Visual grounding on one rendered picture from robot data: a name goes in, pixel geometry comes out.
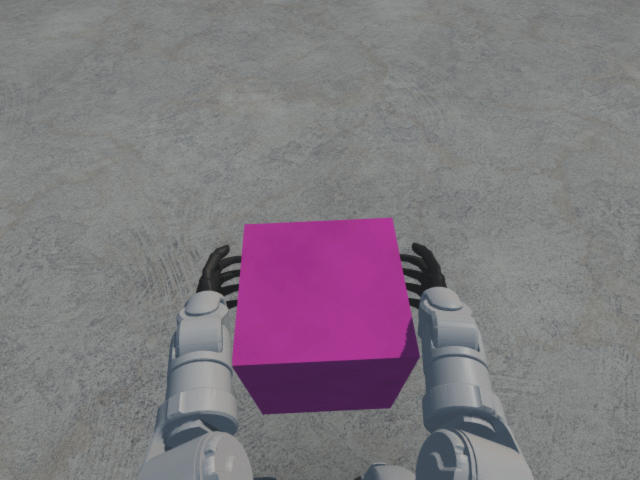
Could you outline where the robot right forearm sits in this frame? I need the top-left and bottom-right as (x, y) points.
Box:
(418, 287), (526, 461)

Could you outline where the right robot hand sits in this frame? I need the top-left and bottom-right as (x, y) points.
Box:
(400, 243), (447, 310)

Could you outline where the left robot hand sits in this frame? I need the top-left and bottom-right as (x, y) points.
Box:
(196, 245), (242, 309)

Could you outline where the right robot upper arm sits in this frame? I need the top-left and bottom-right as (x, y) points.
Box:
(415, 428), (534, 480)

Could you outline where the robot right shin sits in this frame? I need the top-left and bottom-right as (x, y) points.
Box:
(363, 463), (387, 476)

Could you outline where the robot left forearm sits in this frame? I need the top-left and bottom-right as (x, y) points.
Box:
(139, 291), (238, 473)

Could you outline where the left robot upper arm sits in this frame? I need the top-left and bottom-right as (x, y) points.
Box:
(137, 431), (253, 480)

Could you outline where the carton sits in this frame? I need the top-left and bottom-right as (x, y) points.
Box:
(232, 218), (420, 414)

